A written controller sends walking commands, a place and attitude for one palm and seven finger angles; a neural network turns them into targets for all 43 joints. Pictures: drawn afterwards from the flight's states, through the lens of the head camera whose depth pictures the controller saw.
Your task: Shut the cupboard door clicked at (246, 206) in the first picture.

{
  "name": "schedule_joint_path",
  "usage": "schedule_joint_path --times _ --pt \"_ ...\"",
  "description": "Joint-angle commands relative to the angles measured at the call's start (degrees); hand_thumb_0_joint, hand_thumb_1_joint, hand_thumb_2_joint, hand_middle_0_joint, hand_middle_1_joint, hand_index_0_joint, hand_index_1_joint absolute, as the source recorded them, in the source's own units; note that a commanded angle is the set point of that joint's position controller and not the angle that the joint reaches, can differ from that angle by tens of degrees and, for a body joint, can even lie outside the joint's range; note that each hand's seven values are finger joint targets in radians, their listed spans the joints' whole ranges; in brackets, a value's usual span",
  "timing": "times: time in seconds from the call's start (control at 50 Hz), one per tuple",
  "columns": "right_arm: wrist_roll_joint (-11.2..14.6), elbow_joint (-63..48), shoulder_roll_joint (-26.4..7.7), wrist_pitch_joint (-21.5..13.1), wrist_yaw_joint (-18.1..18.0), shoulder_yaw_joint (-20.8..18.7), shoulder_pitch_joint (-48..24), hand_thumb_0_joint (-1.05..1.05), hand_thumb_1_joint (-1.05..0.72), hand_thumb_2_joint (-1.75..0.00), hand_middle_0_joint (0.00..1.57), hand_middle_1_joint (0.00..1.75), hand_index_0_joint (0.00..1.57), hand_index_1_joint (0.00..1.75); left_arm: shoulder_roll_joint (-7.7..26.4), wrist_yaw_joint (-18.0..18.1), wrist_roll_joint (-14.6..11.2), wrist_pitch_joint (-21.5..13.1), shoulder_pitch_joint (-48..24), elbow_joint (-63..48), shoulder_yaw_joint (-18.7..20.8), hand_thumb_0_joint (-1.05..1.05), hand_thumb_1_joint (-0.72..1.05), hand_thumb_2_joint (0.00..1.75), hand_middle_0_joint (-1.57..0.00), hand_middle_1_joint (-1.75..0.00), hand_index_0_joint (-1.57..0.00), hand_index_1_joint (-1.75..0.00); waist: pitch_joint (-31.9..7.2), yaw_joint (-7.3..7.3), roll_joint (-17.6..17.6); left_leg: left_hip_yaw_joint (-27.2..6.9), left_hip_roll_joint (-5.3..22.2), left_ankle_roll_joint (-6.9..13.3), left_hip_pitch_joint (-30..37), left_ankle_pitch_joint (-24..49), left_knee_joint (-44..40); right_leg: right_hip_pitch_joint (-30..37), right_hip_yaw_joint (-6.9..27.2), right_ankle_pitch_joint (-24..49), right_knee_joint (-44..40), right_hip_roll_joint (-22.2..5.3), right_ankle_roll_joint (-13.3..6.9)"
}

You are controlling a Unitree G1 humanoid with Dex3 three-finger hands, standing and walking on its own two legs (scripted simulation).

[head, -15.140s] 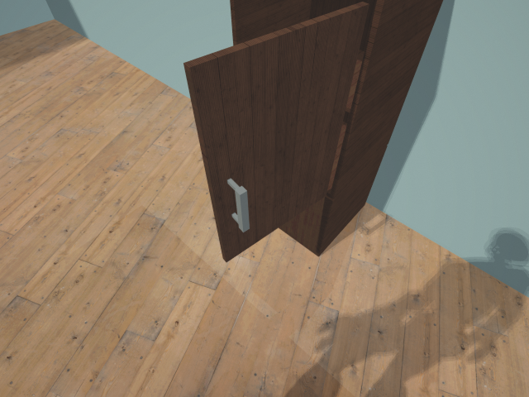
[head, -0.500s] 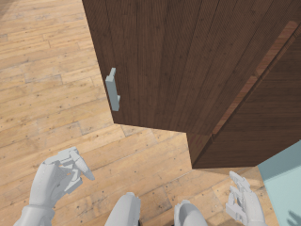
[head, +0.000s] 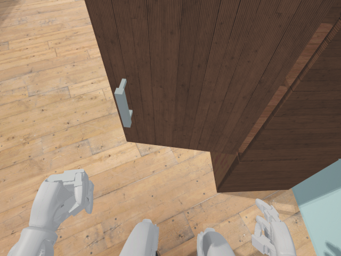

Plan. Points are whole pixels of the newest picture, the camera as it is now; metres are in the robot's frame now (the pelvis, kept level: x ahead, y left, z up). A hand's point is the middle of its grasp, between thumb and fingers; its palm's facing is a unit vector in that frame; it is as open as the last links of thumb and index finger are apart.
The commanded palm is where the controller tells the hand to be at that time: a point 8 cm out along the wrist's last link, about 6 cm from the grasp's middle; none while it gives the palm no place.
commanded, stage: raise the hand and make a fist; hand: left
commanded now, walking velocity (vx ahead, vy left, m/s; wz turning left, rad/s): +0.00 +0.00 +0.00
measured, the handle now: (125, 104) +0.48 +0.17 +0.03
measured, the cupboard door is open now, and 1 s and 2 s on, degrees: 80 80 80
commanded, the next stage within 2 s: bring the fist close to the handle in 0.32 s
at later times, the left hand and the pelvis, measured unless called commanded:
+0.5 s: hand (94, 199) +0.22 +0.17 +0.05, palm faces -0.05 -1.00 -0.04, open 3.1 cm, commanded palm +0.22 +0.22 +0.05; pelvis +0.00 -0.01 +0.00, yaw +0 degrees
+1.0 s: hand (115, 163) +0.30 +0.15 +0.04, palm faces -0.07 -1.00 -0.03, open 3.1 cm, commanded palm +0.29 +0.20 +0.04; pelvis +0.00 -0.01 +0.00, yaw +0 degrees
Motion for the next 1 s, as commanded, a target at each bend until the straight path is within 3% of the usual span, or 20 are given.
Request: schedule_joint_path --times 0.0,0.14,0.18,0.24,0.36,0.4,0.48,0.56,0.58,0.66,0.74,0.76,0.78,0.82,0.84,0.9,0.94,0.98 --pt "0.68 -9.13 -7.41 -3.15 -0.91 -3.64 -2.33 0.00 -0.90 -0.90 0.20 0.30 0.20 0.30 6.02 -0.01 -1.00 -4.37 -0.20 -11.65 3.76 0.00 0.90 0.90 -1.30 -1.50 -1.30 -1.50 -13.93 -0.24 1.34 -3.25 -0.76 -1.51 11.28 11.70 -13.19 9.07 2.85 8.42 -9.86 1.51 -1.67" --pt "0.65 -8.88 -7.39 -2.76 -1.17 -3.79 -2.26 0.00 -0.90 -0.90 0.20 0.30 0.20 0.30 6.82 0.55 -0.99 -4.64 -0.69 -9.88 4.61 0.00 0.90 0.90 -1.30 -1.50 -1.30 -1.50 -12.82 -0.42 -1.07 -2.90 -0.86 -1.16 8.97 10.20 -12.50 9.74 3.75 6.73 -10.59 1.50 -1.63" --pt "0.79 -9.06 -7.30 -2.77 -1.11 -3.80 -2.39 0.00 -0.90 -0.90 0.20 0.30 0.20 0.30 6.12 0.52 -0.62 -5.28 -0.79 -11.16 3.55 0.00 0.90 0.90 -1.30 -1.50 -1.30 -1.50 -13.55 -0.67 0.46 -2.64 -0.77 -1.10 10.07 10.06 -12.66 9.04 3.66 6.61 -10.58 1.31 -1.46" --pt "0.62 -8.73 -7.25 -2.72 -1.27 -3.81 -2.28 0.00 -0.90 -0.90 0.20 0.30 0.20 0.30 7.06 0.76 -0.72 -5.49 -1.04 -10.64 4.40 0.00 0.90 0.90 -1.30 -1.50 -1.30 -1.50 -13.68 -0.62 -0.86 -2.54 -0.80 -0.93 9.07 10.90 -11.87 10.21 4.23 7.63 -10.51 1.45 -1.54" --pt "0.85 -9.00 -7.04 -2.27 -1.12 -3.62 -2.64 0.00 -0.90 -0.90 0.20 0.30 0.20 0.30 5.93 0.44 -0.43 -5.14 -0.81 -10.53 2.99 0.00 0.90 0.90 -1.30 -1.50 -1.30 -1.50 -13.09 -0.86 0.57 -2.12 -0.88 -0.83 9.20 10.46 -11.95 10.02 4.47 7.32 -11.05 1.21 -1.38" --pt "0.95 -9.07 -7.06 -2.23 -1.13 -3.68 -2.56 0.00 -0.90 -0.90 0.20 0.30 0.20 0.30 5.90 0.61 -0.39 -5.04 -0.56 -10.66 3.25 0.00 0.90 0.90 -1.30 -1.50 -1.30 -1.50 -13.31 -0.86 -0.45 -2.28 -0.80 -0.80 9.40 10.38 -12.28 10.13 4.14 7.16 -11.08 1.23 -1.30" --pt "0.67 -8.13 -7.53 -2.45 -1.38 -3.33 -2.12 0.00 -0.90 -0.90 0.20 0.30 0.20 0.30 6.06 1.16 0.33 -5.71 -7.89 -10.32 1.93 0.00 0.90 0.90 -1.30 -1.50 -1.30 -1.50 -12.69 -2.34 0.14 -2.57 -0.62 -0.66 8.86 9.48 -11.10 7.66 4.24 6.35 -10.61 1.25 -1.26" --pt "0.65 -8.08 -7.58 -2.49 -1.18 -3.24 -1.94 0.00 -0.90 -0.90 0.20 0.30 0.20 0.30 5.45 1.52 0.57 -5.18 -8.88 -8.08 1.31 0.00 0.90 0.90 -1.30 -1.50 -1.30 -1.50 -14.20 -2.00 -0.76 -2.35 -0.76 -0.53 8.63 9.64 -10.94 8.60 4.45 6.75 -10.66 1.14 -1.21" --pt "0.75 -7.72 -7.79 -2.42 -1.23 -3.25 -1.89 0.00 -0.90 -0.90 0.20 0.30 0.20 0.30 6.63 1.77 1.01 -5.04 -10.93 -7.63 2.18 0.00 0.90 0.90 -1.30 -1.50 -1.30 -1.50 -14.22 -1.98 -0.05 -2.39 -0.64 -0.59 8.78 9.75 -11.10 8.18 4.40 6.74 -10.52 1.14 -1.27" --pt "0.77 -7.70 -7.81 -1.97 -0.92 -3.10 -1.78 0.00 -0.90 -0.90 0.20 0.30 0.20 0.30 5.93 2.52 1.64 -3.64 -14.13 -6.70 1.20 0.00 0.90 0.90 -1.30 -1.50 -1.30 -1.50 -16.18 -1.59 1.43 -2.42 -0.71 -0.58 10.43 11.13 -11.90 8.83 4.01 8.56 -10.23 1.04 -1.36" --pt "0.64 -7.19 -7.91 -1.34 -0.69 -3.00 -1.06 0.00 -0.90 -0.90 0.20 0.30 0.20 0.30 6.04 3.86 1.91 -2.56 -16.72 -3.64 1.58 0.00 0.90 0.90 -1.30 -1.50 -1.30 -1.50 -16.43 -1.66 -0.37 -2.50 -0.65 -0.60 10.37 11.85 -12.27 10.02 3.88 9.59 -10.55 1.15 -1.27" --pt "0.76 -7.00 -7.81 -1.16 -0.58 -2.98 -1.46 0.00 -0.90 -0.90 0.20 0.30 0.20 0.30 5.27 4.08 2.19 -2.54 -18.62 -2.69 0.85 0.00 0.90 0.90 -1.30 -1.50 -1.30 -1.50 -15.76 -2.24 -0.62 -2.26 -0.66 -0.59 10.17 11.50 -12.33 9.56 3.98 9.55 -10.85 0.97 -1.04" --pt "0.71 -6.57 -7.94 -1.01 -0.55 -3.10 -1.26 0.00 -0.90 -0.90 0.20 0.30 0.20 0.30 6.24 4.55 2.47 -2.78 -19.55 -2.07 2.08 0.00 0.90 0.90 -1.30 -1.50 -1.30 -1.50 -16.43 -1.93 -0.35 -2.34 -0.58 -0.73 10.44 11.46 -12.62 9.50 3.84 9.35 -10.66 0.91 -1.07" --pt "0.72 -6.52 -7.77 -0.89 -0.30 -3.09 -1.36 0.00 -0.90 -0.90 0.20 0.30 0.20 0.30 4.26 5.10 3.06 -3.05 -21.48 -1.05 -0.21 0.00 0.90 0.90 -1.30 -1.50 -1.30 -1.50 -15.89 -2.65 -0.55 -2.15 -0.59 -0.61 11.00 11.23 -12.78 8.69 3.81 9.32 -11.02 0.76 -0.91" --pt "0.53 -6.18 -8.03 -0.68 -0.32 -3.05 -0.94 0.00 -0.90 -0.90 0.20 0.30 0.20 0.30 4.96 5.18 3.02 -3.16 -22.71 -0.81 0.20 0.00 0.90 0.90 -1.30 -1.50 -1.30 -1.50 -16.65 -2.26 0.21 -2.44 -0.63 -0.67 11.35 12.37 -12.73 9.37 3.79 10.41 -10.55 0.90 -1.31" --pt "0.56 -5.63 -7.98 -0.07 -0.14 -3.11 -0.99 0.00 -0.90 -0.90 0.20 0.30 0.20 0.30 4.79 5.91 3.74 -3.49 -26.03 2.60 0.33 0.00 0.90 0.90 -1.30 -1.50 -1.30 -1.50 -16.52 -2.82 -2.01 -1.93 -0.62 -0.58 10.54 11.55 -12.72 9.55 4.04 9.98 -11.02 0.66 -0.84" --pt "0.40 -4.94 -8.27 0.34 -0.20 -3.16 -0.52 0.00 -0.90 -0.90 0.20 0.30 0.20 0.30 5.92 6.15 4.08 -3.72 -28.44 4.24 1.07 0.00 0.90 0.90 -1.30 -1.50 -1.30 -1.50 -16.45 -2.71 -0.65 -2.09 -0.50 -0.68 10.98 12.43 -12.67 9.39 4.07 10.87 -10.75 0.74 -1.21" --pt "0.51 -4.91 -8.11 0.64 0.05 -3.30 -0.78 0.00 -0.90 -0.90 0.20 0.30 0.20 0.30 4.62 6.34 4.24 -4.36 -29.74 5.05 0.30 0.00 0.90 0.90 -1.30 -1.50 -1.30 -1.50 -18.07 -2.74 -0.87 -1.93 -0.47 -0.74 12.35 13.06 -13.05 9.37 3.93 11.63 -10.71 0.56 -1.01"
